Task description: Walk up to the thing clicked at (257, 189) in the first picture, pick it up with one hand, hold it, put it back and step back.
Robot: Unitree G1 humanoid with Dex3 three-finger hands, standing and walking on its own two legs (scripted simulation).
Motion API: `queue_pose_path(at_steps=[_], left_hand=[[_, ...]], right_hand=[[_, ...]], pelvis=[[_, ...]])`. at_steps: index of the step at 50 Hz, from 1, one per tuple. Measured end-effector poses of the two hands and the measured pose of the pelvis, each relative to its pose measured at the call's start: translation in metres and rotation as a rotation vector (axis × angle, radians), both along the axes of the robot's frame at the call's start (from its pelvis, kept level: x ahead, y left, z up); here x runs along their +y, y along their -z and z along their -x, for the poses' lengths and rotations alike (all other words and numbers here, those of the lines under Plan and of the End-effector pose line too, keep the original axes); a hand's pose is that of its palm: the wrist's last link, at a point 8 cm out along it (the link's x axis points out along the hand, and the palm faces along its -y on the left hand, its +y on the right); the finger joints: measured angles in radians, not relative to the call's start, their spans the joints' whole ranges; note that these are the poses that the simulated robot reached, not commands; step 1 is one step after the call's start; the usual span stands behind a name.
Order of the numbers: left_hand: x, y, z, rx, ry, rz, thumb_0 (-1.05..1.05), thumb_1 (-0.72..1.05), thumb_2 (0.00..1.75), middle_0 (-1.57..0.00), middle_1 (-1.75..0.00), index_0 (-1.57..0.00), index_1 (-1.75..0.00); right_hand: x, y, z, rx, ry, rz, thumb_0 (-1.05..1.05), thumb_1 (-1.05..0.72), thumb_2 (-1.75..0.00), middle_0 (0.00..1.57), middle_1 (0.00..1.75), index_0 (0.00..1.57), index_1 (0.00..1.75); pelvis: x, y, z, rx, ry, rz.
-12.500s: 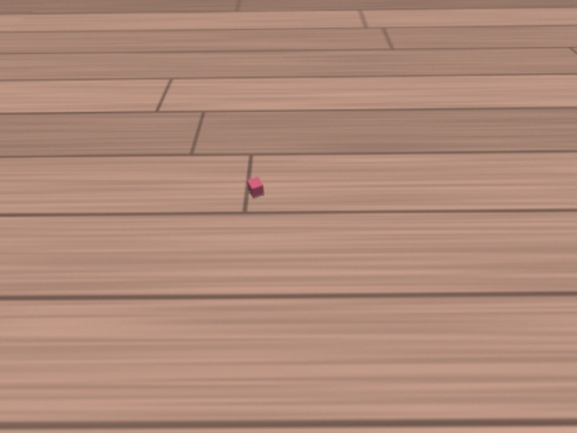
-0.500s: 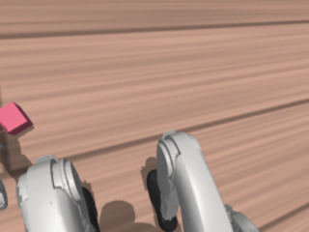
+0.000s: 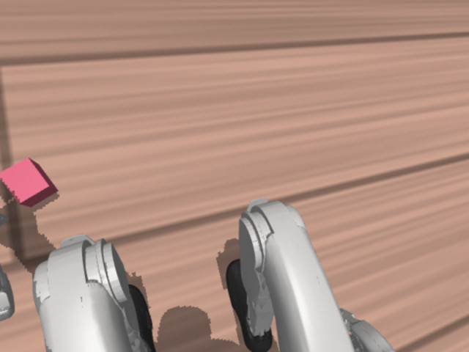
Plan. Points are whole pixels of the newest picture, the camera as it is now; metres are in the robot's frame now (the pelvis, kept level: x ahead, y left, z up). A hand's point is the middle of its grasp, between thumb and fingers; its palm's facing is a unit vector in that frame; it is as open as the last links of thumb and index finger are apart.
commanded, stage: rise first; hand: left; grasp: from above
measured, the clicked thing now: (29, 182) +0.45 +0.33 -0.29
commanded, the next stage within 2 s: approach in 0.70 s
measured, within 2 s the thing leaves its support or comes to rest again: neither
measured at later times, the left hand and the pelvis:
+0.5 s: hand out of the picture +0.40 +0.36 -0.17, palm faces -0.35 -0.25 -0.91, open 13.6 cm; pelvis +0.00 +0.00 +0.00, yaw +0 degrees
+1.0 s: hand out of the picture +0.41 +0.35 -0.16, palm faces -0.33 -0.22 -0.92, open 13.8 cm; pelvis -0.01 +0.00 +0.00, yaw +1 degrees
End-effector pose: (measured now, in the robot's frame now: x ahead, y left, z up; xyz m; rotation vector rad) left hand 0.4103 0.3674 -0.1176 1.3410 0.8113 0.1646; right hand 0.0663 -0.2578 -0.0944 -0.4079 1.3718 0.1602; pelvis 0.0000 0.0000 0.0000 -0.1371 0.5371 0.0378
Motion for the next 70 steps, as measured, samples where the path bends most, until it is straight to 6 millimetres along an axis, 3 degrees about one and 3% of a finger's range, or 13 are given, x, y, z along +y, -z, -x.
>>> queue_pose_path(at_steps=[10,20,43,52,63,67,70], left_hand=[[-0.006,0.001,0.010,0.011,0.049,0.013,0.00,-0.47,0.92,-0.20,-0.94,-0.19,-0.94],[-0.005,-0.007,0.006,-0.018,0.034,-0.007,0.00,-0.46,0.91,-0.23,-0.90,-0.21,-0.91],[-0.010,-0.005,0.014,0.006,0.072,0.004,0.00,-0.43,0.88,-0.27,-0.85,-0.25,-0.86],[-0.021,-0.011,-0.009,-0.023,0.071,-0.017,0.00,-0.50,0.95,-0.22,-0.87,-0.18,-0.90],[-0.067,-0.017,-0.067,-0.053,0.097,0.005,0.00,-0.57,1.00,-0.17,-0.92,-0.14,-0.95],[-0.065,-0.013,-0.063,-0.010,0.087,-0.004,0.00,-0.57,1.00,-0.17,-0.92,-0.13,-0.95],[-0.054,-0.002,-0.046,0.046,0.056,-0.001,0.00,-0.56,0.99,-0.17,-0.92,-0.14,-0.94]], right_hand=[[-0.006,-0.005,0.004,0.006,0.001,0.019,0.00,-0.93,-0.91,0.20,0.29,0.20,0.30],[-0.008,-0.009,0.002,-0.019,-0.003,0.037,0.00,-0.93,-0.91,0.20,0.29,0.20,0.30],[-0.004,-0.004,0.004,0.003,-0.001,0.007,0.00,-0.93,-0.90,0.20,0.29,0.20,0.30],[-0.008,-0.007,0.002,-0.022,-0.024,0.026,0.00,-0.92,-0.90,0.20,0.29,0.20,0.30],[-0.008,-0.016,0.037,0.028,0.048,0.029,0.00,-0.92,-0.90,0.20,0.29,0.20,0.30],[-0.005,-0.014,0.052,0.061,0.086,0.010,0.00,-0.92,-0.90,0.20,0.29,0.20,0.30],[-0.003,-0.011,0.060,0.080,0.098,-0.002,0.00,-0.92,-0.90,0.20,0.29,0.20,0.30]], pelvis=[[-0.001,-0.001,0.003,-0.006,-0.004,-0.001],[0.000,-0.002,0.005,-0.005,-0.004,-0.001],[-0.002,-0.004,0.004,0.002,-0.011,-0.010],[-0.002,-0.003,0.005,0.008,-0.009,-0.015],[-0.001,-0.003,0.001,0.024,0.005,-0.003],[-0.001,-0.002,0.001,0.018,0.011,-0.003],[-0.002,-0.002,0.002,0.007,0.014,-0.004]])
